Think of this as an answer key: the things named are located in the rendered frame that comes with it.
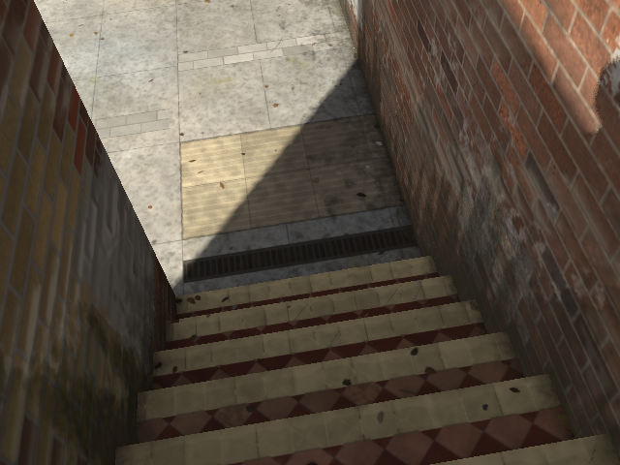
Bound stairs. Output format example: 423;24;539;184
115;256;620;465

